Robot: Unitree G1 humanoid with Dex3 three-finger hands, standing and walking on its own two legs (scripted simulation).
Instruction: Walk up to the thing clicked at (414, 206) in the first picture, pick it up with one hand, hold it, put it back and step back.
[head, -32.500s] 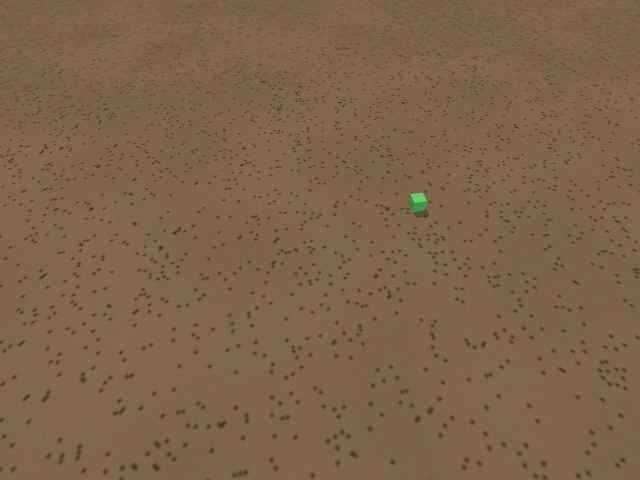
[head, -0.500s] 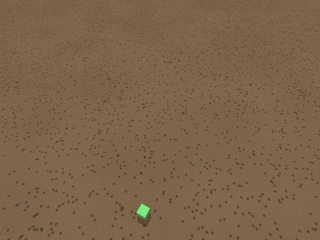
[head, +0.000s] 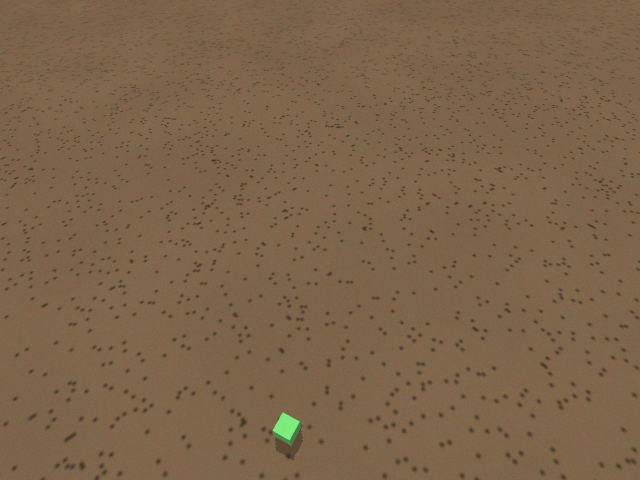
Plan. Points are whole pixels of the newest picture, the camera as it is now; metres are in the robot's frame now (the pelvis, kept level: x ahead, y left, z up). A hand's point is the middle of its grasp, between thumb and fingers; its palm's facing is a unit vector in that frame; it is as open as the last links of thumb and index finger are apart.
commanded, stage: stand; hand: left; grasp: from above
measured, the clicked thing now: (287, 429) +0.40 +0.14 -0.75
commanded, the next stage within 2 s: step back in 0.78 s
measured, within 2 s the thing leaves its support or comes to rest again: neither
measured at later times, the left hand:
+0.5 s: hand out of the picture +0.07 +0.25 -0.16, palm faces +0.01 -0.94 -0.34, open 7.4 cm
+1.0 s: hand out of the picture +0.08 +0.28 -0.16, palm faces -0.01 -0.92 -0.38, open 7.4 cm
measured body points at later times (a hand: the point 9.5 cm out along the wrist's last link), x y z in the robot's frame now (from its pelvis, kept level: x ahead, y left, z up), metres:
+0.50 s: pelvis +0.00 +0.00 +0.00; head +0.01 -0.01 +0.45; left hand +0.07 +0.29 -0.13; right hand +0.07 -0.30 -0.14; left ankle -0.01 +0.14 -0.75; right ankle +0.00 -0.13 -0.75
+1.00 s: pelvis -0.04 +0.02 -0.01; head +0.02 +0.02 +0.43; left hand +0.08 +0.33 -0.14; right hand +0.05 -0.31 -0.14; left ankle -0.05 +0.14 -0.71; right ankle +0.00 -0.13 -0.75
